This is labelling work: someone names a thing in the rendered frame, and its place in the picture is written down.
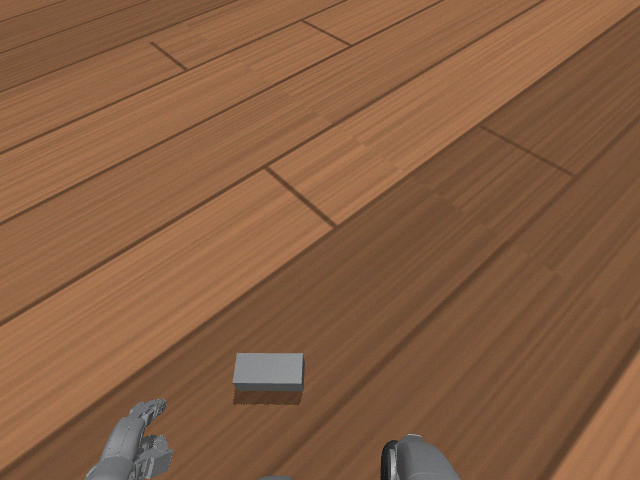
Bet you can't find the right robot foot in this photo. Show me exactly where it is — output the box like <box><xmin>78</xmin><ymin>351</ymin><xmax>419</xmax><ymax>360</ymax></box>
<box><xmin>381</xmin><ymin>440</ymin><xmax>399</xmax><ymax>480</ymax></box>

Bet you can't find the carton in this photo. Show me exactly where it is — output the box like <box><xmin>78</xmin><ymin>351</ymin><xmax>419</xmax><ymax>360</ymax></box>
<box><xmin>233</xmin><ymin>353</ymin><xmax>305</xmax><ymax>391</ymax></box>

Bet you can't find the left robot arm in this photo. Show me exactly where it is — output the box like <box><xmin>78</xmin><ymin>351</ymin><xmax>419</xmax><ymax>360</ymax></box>
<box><xmin>83</xmin><ymin>456</ymin><xmax>136</xmax><ymax>480</ymax></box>

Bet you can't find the left robot hand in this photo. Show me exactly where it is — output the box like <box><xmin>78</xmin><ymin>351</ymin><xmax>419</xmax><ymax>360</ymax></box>
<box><xmin>99</xmin><ymin>399</ymin><xmax>173</xmax><ymax>480</ymax></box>

